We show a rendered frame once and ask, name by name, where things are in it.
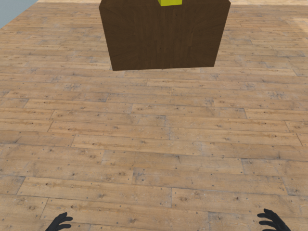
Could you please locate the robot right hand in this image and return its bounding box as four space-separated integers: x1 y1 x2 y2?
257 208 291 231

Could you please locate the pedestal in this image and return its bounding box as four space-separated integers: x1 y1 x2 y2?
99 0 231 71

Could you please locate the robot left hand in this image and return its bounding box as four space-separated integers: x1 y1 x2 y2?
45 212 73 231

